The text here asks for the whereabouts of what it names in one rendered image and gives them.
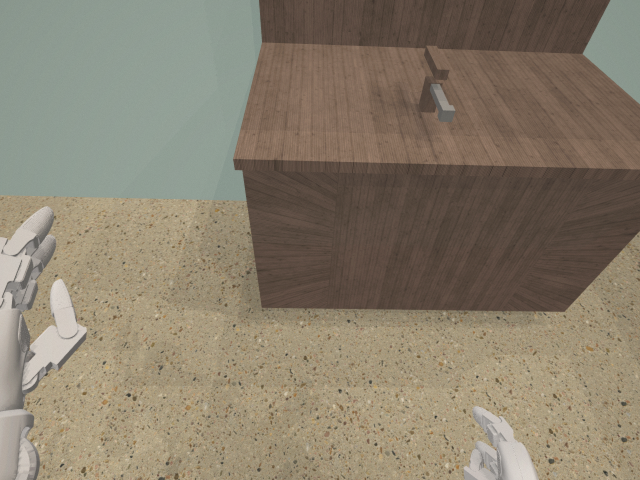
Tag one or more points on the tap lever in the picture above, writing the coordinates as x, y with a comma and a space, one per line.
446, 111

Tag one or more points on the robot left forearm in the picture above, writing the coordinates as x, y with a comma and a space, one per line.
19, 458

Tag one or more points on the robot right hand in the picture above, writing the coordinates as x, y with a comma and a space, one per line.
510, 461

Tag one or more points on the robot left hand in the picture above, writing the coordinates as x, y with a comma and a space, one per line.
22, 260

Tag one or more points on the counter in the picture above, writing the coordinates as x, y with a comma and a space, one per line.
360, 198

